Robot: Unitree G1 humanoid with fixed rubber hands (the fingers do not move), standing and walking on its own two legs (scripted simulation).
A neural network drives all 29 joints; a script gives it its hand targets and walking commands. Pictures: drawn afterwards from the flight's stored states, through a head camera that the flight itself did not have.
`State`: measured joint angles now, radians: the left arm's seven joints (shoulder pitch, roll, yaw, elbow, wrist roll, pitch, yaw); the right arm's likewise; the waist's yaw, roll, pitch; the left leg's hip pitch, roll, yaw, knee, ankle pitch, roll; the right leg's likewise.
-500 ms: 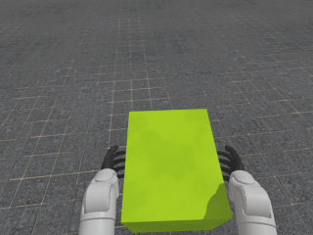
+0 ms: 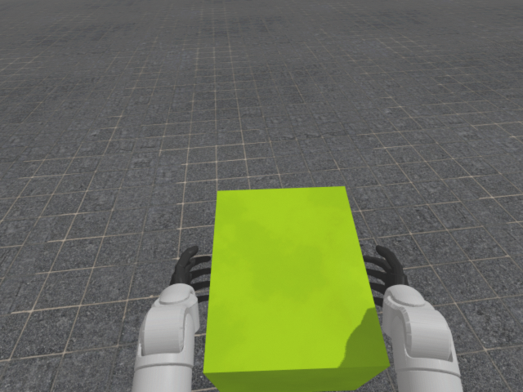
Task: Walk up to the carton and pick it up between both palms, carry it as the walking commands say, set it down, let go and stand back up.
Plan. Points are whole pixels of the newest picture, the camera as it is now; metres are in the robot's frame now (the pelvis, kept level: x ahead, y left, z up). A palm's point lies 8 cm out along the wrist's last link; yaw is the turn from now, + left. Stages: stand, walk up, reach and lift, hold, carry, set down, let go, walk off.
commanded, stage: carry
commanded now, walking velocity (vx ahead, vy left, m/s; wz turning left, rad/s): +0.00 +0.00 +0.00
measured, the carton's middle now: (285, 289) +0.32 +0.00 -0.03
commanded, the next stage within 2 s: hold in 1.42 s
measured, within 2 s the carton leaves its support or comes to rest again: neither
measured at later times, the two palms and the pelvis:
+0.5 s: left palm (193, 291) +0.27 +0.15 +0.04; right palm (401, 293) +0.27 -0.17 +0.04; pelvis +0.00 -0.02 +0.00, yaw +0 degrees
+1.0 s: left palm (183, 291) +0.27 +0.16 +0.04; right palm (390, 290) +0.27 -0.16 +0.05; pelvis +0.00 -0.01 +0.00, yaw +0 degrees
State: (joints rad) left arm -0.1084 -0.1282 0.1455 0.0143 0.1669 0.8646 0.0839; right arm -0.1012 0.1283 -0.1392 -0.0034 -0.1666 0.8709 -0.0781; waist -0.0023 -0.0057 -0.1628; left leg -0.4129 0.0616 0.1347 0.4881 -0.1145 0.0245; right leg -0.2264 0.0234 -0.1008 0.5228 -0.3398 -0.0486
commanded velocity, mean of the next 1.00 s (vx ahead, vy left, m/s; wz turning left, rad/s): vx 0.00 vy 0.00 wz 0.00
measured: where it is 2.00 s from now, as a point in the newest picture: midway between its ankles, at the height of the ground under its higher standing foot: outside the picture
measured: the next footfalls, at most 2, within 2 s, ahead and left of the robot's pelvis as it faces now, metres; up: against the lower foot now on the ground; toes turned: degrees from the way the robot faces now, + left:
none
